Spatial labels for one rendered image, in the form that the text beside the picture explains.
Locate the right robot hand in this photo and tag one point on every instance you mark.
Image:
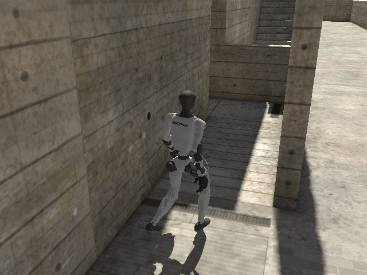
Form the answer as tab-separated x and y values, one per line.
203	182

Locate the right robot thigh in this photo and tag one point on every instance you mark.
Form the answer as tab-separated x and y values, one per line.
193	172

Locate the robot left shin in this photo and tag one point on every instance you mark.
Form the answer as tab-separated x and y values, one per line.
163	208

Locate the robot right upper arm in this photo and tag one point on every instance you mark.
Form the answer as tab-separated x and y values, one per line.
198	133

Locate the robot left upper arm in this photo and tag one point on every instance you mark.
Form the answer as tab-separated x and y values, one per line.
167	128

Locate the robot right forearm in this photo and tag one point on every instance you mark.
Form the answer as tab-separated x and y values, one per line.
199	162

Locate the robot left forearm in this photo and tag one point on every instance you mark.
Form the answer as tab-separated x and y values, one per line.
169	145

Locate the left robot hand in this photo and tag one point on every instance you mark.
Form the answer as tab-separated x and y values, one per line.
173	153

